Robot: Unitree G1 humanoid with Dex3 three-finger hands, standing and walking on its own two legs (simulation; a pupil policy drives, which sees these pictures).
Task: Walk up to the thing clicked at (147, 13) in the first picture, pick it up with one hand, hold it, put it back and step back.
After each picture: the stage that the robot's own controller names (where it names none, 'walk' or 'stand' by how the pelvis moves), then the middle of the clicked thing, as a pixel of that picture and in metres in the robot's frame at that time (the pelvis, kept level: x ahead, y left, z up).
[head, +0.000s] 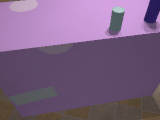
stand; (156, 0) +0.87 -0.38 +0.09
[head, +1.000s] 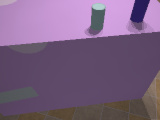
sink last; out of the picture +0.80 -0.27 +0.12
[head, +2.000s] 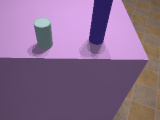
sink last; (100, 16) +0.62 -0.02 +0.13
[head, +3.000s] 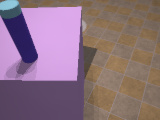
walk; (20, 35) +0.52 +0.28 +0.12
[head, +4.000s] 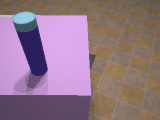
stand; (33, 47) +0.47 +0.21 +0.10
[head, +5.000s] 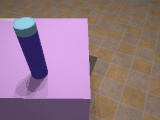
stand; (33, 52) +0.47 +0.21 +0.09
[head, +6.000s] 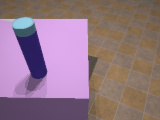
stand; (32, 51) +0.47 +0.22 +0.09
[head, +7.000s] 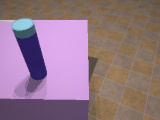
stand; (32, 52) +0.47 +0.22 +0.09
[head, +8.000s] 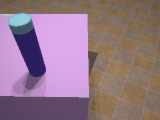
rise first; (30, 49) +0.46 +0.22 +0.09
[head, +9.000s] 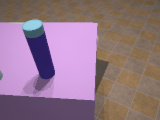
rise first; (40, 52) +0.47 +0.22 +0.09
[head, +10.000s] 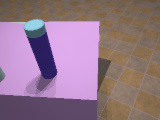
go down; (42, 52) +0.47 +0.22 +0.10
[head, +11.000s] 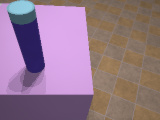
go down; (29, 42) +0.46 +0.19 +0.12
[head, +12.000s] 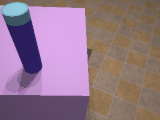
approach; (25, 43) +0.46 +0.20 +0.12
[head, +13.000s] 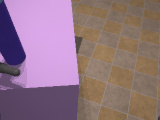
close in; (2, 30) +0.47 +0.22 +0.16
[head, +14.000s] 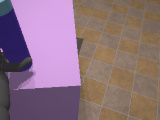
lift; (10, 37) +0.45 +0.21 +0.15
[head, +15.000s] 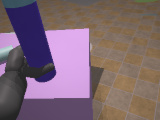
lift; (33, 39) +0.34 +0.15 +0.28
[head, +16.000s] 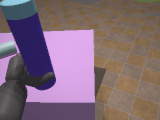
hold; (33, 48) +0.33 +0.15 +0.26
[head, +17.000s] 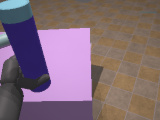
hold; (28, 51) +0.33 +0.16 +0.25
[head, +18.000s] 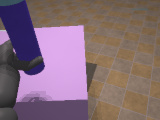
crouch; (22, 35) +0.39 +0.18 +0.26
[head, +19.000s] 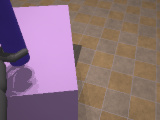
lower; (7, 29) +0.47 +0.21 +0.18
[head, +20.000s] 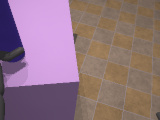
lower; (1, 24) +0.48 +0.21 +0.16
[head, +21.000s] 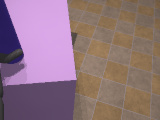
lower; out of the picture +0.47 +0.21 +0.16
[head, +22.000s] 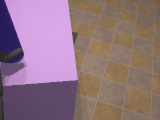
lower; out of the picture +0.48 +0.22 +0.16
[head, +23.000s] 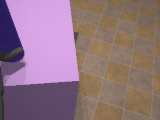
rest; (0, 24) +0.48 +0.22 +0.16
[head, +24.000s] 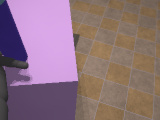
withdraw; (4, 31) +0.46 +0.21 +0.16
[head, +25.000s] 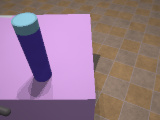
sink last; (35, 52) +0.43 +0.19 +0.13
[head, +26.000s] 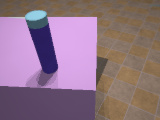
stand; (44, 45) +0.48 +0.20 +0.13
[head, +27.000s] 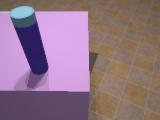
stand; (32, 44) +0.46 +0.20 +0.13
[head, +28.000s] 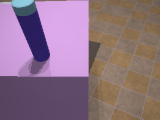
walk; (34, 33) +0.51 +0.21 +0.12
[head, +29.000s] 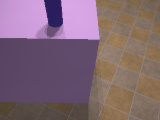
walk; out of the picture +0.68 +0.15 +0.12
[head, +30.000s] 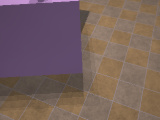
walk; out of the picture +0.96 +0.26 +0.13
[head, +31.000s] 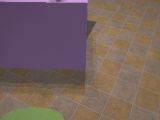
stand; out of the picture +1.21 +0.19 +0.11
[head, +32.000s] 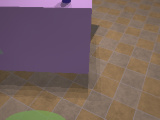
stand; out of the picture +1.20 +0.17 +0.09
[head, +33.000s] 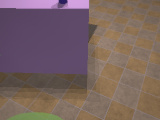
stand; out of the picture +1.19 +0.19 +0.09
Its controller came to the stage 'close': yes
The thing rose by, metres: 0.20
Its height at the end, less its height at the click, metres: +0.00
